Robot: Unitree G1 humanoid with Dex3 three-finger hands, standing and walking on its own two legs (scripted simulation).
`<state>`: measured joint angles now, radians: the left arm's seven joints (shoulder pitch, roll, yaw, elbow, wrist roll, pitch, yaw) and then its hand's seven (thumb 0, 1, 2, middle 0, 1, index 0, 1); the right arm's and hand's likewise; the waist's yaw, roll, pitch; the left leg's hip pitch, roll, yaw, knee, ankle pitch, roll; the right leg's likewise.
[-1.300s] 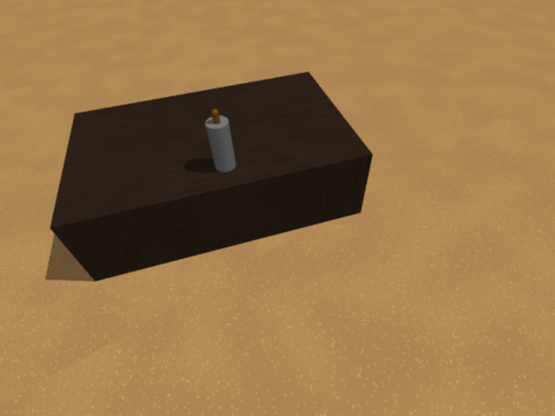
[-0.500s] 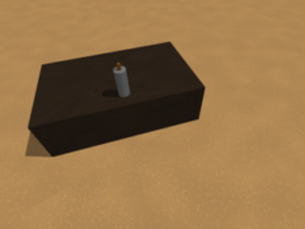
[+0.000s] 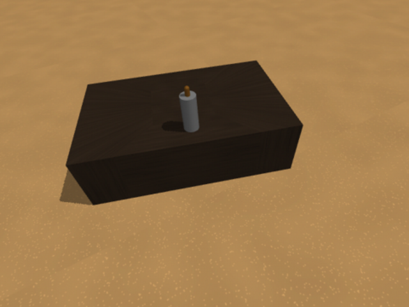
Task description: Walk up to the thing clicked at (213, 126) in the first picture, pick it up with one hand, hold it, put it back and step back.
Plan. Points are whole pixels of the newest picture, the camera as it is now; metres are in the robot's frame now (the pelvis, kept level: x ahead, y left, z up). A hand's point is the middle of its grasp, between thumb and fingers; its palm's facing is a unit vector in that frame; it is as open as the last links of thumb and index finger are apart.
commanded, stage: walk up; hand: right
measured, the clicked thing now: (189, 108) +1.11 +0.17 -0.29
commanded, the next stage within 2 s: none
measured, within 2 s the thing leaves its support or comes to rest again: neither
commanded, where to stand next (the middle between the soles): +0.63 +0.28 m, yaw +13 degrees
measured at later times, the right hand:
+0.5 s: hand (290, 287) +0.23 -0.14 -0.15, palm faces -0.15 +0.93 -0.33, open 7.4 cm
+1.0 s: hand (253, 184) +0.52 -0.09 -0.15, palm faces -0.33 +0.89 -0.32, open 7.4 cm
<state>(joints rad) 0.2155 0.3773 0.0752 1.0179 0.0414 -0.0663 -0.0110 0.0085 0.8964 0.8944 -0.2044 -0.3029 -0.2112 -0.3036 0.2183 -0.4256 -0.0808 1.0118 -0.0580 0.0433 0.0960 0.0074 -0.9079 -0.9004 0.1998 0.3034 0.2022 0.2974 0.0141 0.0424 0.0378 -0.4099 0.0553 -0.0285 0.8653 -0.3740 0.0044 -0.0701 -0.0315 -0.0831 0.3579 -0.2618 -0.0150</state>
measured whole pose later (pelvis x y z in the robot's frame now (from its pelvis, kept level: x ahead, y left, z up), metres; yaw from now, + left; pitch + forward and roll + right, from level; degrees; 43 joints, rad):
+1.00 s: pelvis +0.36 +0.15 +0.00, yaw +15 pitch -3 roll -1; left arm 0.39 0.40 0.06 0.85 0.02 -0.10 -0.03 0.01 0.90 0.89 -0.20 -0.30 -0.21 -0.30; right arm 0.25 -0.44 -0.08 0.83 -0.02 0.00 0.09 0.01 -0.91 -0.90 0.20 0.30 0.20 0.30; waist 0.05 0.07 0.10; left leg -0.52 0.05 -0.07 0.77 -0.19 0.00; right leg -0.10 -0.05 -0.15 0.45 -0.30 -0.01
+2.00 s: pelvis +0.53 +0.28 -0.02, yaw +14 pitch -4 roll +1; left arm 0.16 0.37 0.02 0.90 0.01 0.03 -0.02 0.01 0.90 0.89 -0.20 -0.30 -0.21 -0.30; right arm 0.23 -0.38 -0.02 0.97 -0.02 -0.02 0.00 0.01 -0.91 -0.90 0.20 0.30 0.20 0.30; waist 0.01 -0.04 0.07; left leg -0.26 0.01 0.01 0.61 -0.30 -0.01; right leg -0.35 -0.04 -0.01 0.66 -0.31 -0.01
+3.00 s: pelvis +0.56 +0.28 +0.00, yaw +13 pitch -2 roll +0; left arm 0.08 0.35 0.03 1.08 0.01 0.02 -0.04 0.01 0.90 0.90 -0.20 -0.30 -0.21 -0.30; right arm 0.12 -0.37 -0.01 1.10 -0.01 -0.02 0.00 0.01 -0.91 -0.90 0.20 0.30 0.20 0.30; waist 0.00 -0.02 0.06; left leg -0.13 0.04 0.02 0.39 -0.22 -0.03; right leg -0.22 -0.01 -0.01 0.40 -0.14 0.00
